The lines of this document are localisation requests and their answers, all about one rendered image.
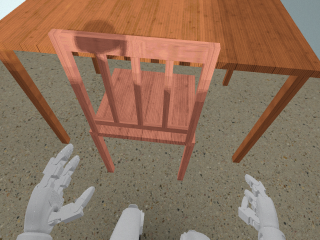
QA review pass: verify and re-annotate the chair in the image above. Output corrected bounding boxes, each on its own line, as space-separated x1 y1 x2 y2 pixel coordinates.
48 28 221 181

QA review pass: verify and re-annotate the robot left shin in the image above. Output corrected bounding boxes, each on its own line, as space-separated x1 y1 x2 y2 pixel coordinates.
122 204 138 213

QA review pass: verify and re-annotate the robot left thigh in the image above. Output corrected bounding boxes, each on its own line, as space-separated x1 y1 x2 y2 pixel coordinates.
109 207 145 240

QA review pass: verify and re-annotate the table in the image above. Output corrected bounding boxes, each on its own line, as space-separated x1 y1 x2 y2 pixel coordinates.
0 0 320 163

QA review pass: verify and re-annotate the right robot forearm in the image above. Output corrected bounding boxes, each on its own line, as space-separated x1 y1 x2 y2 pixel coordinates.
258 227 286 240

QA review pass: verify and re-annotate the robot left hand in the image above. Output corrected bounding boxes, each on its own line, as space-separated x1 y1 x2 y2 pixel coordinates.
23 143 95 235

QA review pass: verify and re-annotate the robot right hand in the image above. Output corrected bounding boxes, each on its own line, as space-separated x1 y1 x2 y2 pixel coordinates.
238 174 280 231

